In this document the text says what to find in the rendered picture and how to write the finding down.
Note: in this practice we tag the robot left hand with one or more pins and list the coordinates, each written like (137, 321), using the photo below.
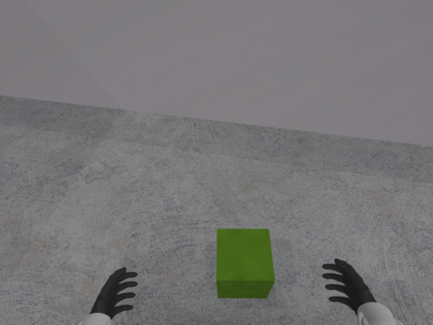
(108, 298)

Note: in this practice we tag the robot right hand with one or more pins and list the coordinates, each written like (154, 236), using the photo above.
(357, 291)

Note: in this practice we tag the right robot forearm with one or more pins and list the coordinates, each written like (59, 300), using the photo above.
(375, 314)

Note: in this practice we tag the carton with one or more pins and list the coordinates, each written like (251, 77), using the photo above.
(244, 263)

